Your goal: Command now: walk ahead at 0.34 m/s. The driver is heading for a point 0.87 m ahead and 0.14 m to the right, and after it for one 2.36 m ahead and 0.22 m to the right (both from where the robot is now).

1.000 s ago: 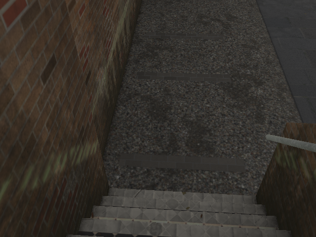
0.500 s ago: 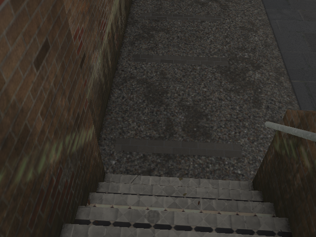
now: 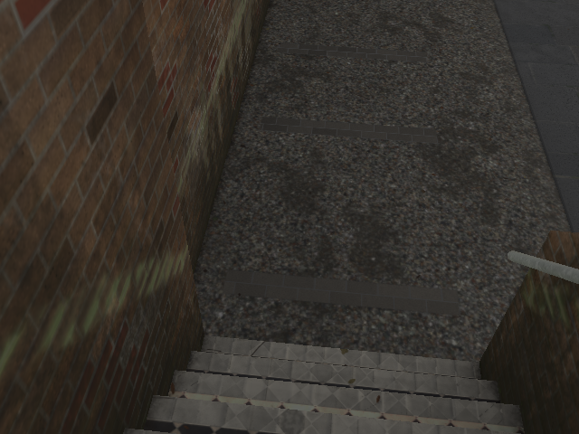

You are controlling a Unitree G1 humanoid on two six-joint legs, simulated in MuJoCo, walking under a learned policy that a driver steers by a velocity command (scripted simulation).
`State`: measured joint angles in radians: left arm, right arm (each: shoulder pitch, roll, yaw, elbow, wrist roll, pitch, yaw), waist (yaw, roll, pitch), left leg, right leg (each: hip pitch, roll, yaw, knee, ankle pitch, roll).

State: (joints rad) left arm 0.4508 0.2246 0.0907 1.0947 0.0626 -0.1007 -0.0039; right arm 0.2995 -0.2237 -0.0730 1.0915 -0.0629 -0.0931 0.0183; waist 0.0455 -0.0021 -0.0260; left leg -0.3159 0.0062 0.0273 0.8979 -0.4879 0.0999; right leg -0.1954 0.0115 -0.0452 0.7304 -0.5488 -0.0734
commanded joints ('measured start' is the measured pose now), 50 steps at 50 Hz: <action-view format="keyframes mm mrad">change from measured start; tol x64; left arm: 1 189 80 3 29 4 -20 14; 50 -105 15 -120 -155 70 33 -146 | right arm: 1 -176 -16 15 -133 -5 -31 -1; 5 833 -160 -10 163 -65 -92 7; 11 -106 146 111 -191 -56 -49 -25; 50 289 33 131 61 -37 -73 -20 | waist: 1 79 -83 133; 50 -36 41 101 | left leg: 1 -430 4 -16 44 -44 -27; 5 704 208 -540 -313 549 230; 12 -877 -52 146 -56 -38 -28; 19 -105 54 -262 728 112 109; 22 -881 -177 -192 1350 -285 56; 30 -306 158 -125 34 1204 -75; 36 -286 157 -151 -485 729 -42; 40 860 245 -130 -292 1299 209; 50 -375 146 -170 -329 245 126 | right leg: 1 183 -284 423 -154 333 -244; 7 -1316 60 355 578 -28 -64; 12 239 -13 -3 250 1317 25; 20 261 -30 -32 -451 500 -70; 22 686 -306 480 -14 1356 -375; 28 -801 -71 189 -85 371 -212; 40 -751 188 167 1408 -190 -34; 50 -610 -132 126 465 1049 -11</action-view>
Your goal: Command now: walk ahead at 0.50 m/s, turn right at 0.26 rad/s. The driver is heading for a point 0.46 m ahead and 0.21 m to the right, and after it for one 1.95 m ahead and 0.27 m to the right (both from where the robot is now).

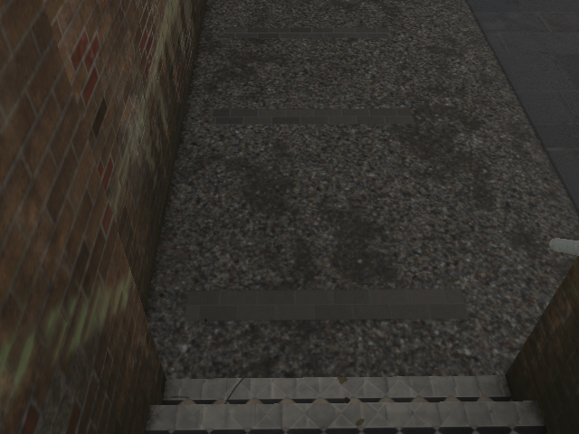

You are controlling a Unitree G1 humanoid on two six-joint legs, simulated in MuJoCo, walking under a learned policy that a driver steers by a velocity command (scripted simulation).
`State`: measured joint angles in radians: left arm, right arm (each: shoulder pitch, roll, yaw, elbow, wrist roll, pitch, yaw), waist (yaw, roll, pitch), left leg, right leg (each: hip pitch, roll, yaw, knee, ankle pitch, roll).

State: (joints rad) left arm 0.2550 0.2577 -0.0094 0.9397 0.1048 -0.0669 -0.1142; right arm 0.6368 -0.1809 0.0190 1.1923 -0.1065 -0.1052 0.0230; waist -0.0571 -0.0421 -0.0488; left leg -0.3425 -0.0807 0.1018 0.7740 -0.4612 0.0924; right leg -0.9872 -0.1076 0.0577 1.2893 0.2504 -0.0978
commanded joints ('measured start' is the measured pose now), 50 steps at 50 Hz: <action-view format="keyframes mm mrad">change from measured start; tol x64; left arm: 1 -4 29 -19 -24 22 -14 -20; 50 134 -13 2 -297 -59 25 5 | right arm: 1 -108 -52 38 -81 7 -75 -40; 50 -238 -309 -87 -355 -18 -30 -49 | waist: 1 42 17 108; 50 75 38 80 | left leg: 1 -351 206 -191 -161 170 126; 11 92 353 -352 191 404 117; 19 -868 141 -109 1132 -331 -52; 27 -196 206 -209 -37 1166 -107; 34 501 132 -41 -636 1035 -54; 37 1001 616 -247 0 2437 372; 50 51 443 -79 -332 655 154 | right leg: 1 245 -11 15 -352 397 18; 10 178 8 -45 -655 89 81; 15 1099 60 -184 -1361 161 -3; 17 1694 -191 107 -638 975 -268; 24 126 -58 78 -606 104 -186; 35 165 140 227 335 -458 90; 36 -111 264 15 943 -1223 147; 50 -159 15 21 149 -97 173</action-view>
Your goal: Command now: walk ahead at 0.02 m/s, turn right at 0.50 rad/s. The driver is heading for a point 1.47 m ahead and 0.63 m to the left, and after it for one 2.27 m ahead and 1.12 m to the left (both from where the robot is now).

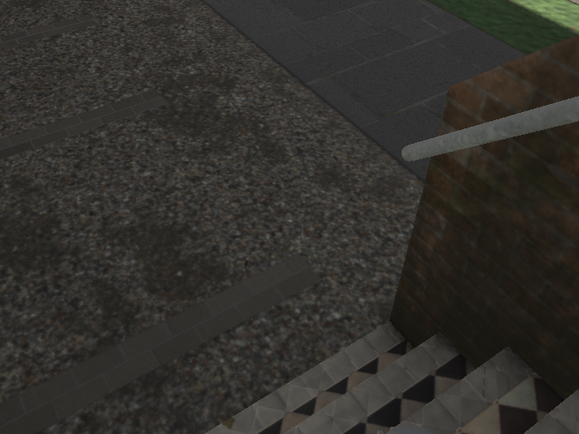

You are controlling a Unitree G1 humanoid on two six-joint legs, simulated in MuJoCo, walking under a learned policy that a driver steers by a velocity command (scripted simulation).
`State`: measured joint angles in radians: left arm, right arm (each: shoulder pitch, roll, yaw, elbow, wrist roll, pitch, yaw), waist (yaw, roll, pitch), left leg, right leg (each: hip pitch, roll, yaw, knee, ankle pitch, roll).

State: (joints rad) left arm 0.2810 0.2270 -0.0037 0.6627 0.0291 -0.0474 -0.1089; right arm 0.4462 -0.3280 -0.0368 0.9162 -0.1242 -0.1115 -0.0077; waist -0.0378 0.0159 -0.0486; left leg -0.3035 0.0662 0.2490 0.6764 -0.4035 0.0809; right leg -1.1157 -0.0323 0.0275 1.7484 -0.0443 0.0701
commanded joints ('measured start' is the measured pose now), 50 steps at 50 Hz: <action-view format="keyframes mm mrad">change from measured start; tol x64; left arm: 1 67 10 -6 7 31 22 -10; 50 -96 25 -11 -71 63 30 95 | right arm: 1 -2 -103 -11 -38 22 -17 -2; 50 160 -21 -5 -41 59 -7 15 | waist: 1 29 28 131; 50 -24 155 -15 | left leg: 1 -70 278 -264 -298 325 142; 25 -482 -69 -320 206 -172 -127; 32 737 36 -709 -18 941 -29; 39 -481 10 -631 -152 375 120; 50 39 22 -915 14 469 203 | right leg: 1 66 -76 7 -427 233 4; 11 1091 -164 51 -1220 62 -162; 27 755 -461 143 -1457 -233 -271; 34 -429 46 205 -511 -639 -65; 50 98 0 -36 -432 -169 8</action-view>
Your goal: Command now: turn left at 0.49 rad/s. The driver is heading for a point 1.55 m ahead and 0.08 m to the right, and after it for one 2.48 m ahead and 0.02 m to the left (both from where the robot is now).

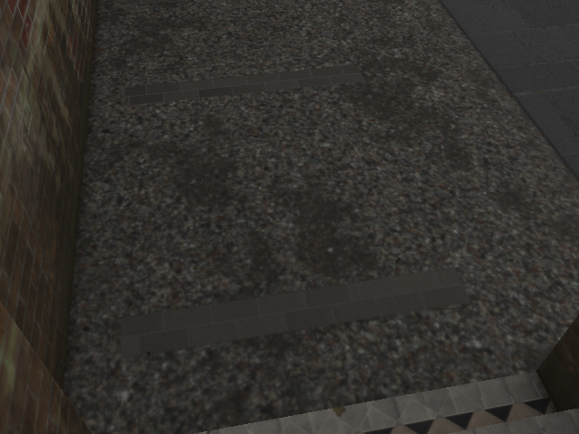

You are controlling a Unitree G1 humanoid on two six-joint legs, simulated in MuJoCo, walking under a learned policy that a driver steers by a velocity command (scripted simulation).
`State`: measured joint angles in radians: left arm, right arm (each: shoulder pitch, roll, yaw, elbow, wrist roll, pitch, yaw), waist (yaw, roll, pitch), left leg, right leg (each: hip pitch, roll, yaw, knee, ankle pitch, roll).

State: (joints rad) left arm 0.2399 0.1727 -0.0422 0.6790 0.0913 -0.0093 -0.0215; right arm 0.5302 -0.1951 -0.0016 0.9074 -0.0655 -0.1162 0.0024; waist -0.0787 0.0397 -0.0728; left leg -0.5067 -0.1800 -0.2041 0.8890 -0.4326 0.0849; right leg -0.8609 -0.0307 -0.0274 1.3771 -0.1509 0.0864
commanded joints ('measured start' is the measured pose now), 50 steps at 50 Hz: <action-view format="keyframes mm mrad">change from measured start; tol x64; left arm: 1 -66 86 31 -87 -4 -9 3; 50 411 71 57 381 31 -139 8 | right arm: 1 43 -164 -51 -58 6 5 5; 50 -378 -40 -15 -184 -38 21 28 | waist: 1 9 109 7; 50 175 -42 192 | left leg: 1 246 277 -474 -196 526 216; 12 -633 -26 -77 212 -283 -102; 20 388 133 232 204 250 -242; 42 434 414 -213 -579 -108 264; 50 -700 245 4 187 55 59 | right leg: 1 -141 2 20 -140 -84 -8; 12 985 -370 618 -944 349 -496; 20 -20 -18 -15 -890 7 -109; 50 968 -332 507 -897 -340 -401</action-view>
